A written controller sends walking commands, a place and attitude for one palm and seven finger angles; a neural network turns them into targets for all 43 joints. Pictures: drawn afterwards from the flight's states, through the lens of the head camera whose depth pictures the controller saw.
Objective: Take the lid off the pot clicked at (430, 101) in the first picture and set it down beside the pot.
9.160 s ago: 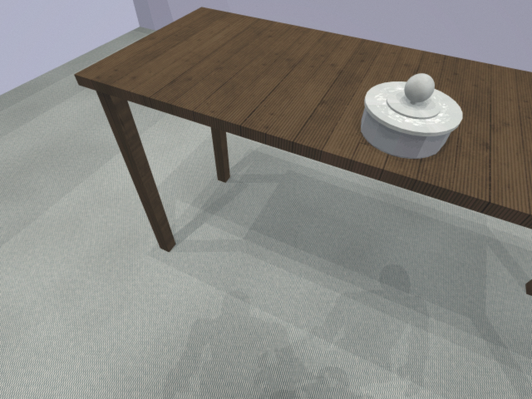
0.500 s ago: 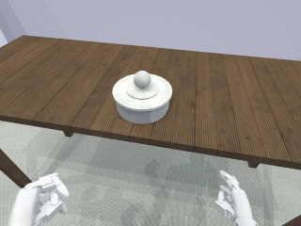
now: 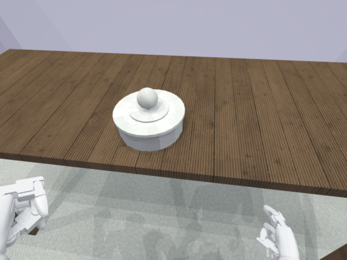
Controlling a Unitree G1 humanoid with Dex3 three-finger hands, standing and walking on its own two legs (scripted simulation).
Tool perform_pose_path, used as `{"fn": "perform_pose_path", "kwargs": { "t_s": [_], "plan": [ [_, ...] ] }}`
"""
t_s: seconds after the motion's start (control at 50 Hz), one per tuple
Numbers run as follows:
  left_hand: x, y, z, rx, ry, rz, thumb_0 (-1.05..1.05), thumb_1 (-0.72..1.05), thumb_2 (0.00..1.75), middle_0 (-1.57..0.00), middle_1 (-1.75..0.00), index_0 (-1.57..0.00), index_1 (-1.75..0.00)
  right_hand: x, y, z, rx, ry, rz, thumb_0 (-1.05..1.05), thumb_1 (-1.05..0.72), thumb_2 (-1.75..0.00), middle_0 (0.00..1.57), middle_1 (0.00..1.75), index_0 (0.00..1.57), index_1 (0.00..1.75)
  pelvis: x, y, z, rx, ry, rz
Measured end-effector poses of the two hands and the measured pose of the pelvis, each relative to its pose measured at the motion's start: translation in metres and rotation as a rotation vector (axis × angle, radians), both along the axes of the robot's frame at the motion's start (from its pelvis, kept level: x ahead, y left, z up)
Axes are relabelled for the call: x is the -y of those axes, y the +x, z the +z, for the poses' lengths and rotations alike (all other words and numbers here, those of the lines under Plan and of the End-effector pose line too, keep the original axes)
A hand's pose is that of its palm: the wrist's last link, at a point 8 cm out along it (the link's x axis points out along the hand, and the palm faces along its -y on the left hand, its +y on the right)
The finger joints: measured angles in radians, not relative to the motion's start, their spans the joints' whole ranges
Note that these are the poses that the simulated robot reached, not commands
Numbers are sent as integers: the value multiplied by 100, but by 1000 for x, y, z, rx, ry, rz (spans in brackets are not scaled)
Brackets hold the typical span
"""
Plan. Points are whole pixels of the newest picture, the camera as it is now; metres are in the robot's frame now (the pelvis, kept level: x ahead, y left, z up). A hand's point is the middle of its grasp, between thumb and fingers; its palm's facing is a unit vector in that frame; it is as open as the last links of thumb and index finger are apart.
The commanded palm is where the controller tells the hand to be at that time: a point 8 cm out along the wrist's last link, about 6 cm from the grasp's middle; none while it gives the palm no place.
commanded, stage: raise the hand higher, near the body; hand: left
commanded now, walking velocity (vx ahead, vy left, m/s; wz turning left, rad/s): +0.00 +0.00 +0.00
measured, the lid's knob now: (147, 98) +0.44 +0.13 +0.17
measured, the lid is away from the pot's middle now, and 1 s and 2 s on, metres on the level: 0.00 0.00 0.00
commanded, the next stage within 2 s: reach forward and open the fingers in 0.38 s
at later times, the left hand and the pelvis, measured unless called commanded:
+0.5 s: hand (34, 175) +0.17 +0.24 +0.21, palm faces +0.42 -0.80 -0.43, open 3.1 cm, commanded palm +0.12 +0.28 +0.23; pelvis +0.00 +0.01 +0.00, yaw +0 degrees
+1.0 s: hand (16, 170) +0.19 +0.28 +0.20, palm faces +0.01 +0.02 -1.00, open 4.1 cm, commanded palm +0.16 +0.28 +0.27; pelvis -0.05 +0.02 +0.00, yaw +3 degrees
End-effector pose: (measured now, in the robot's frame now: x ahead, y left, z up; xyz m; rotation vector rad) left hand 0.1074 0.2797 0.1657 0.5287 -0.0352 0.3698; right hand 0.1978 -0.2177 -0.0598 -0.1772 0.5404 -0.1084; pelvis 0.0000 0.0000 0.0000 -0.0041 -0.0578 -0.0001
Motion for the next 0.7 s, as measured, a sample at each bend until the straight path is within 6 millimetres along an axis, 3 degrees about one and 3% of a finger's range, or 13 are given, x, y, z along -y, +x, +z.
{"fn": "perform_pose_path", "kwargs": {
  "t_s": [0.22, 0.5, 0.7],
  "plan": [
    [5, 12, 29, 148, 34, -44, 1, 89, 90, -130, -150, -130, -150, -18, 15, 8, 38, 24, 56, 2, -91, -90, 20, 30, 20, 30, -2, 2, 0, 7, 1, 2],
    [4, 24, 62, 313, 81, -92, 1, 89, 90, -131, -150, -130, -150, -23, -6, -6, -37, 23, 73, 2, -90, -90, 20, 30, 20, 30, -6, -3, 0, 16, -1, -3],
    [12, 41, 81, -28, 864, -68, 1, 78, 98, -128, -136, -128, -137, -18, -3, -19, -148, 26, 124, 2, -91, -90, 20, 30, 20, 30, -12, -20, -8, -44, -8, 5]
  ]
}}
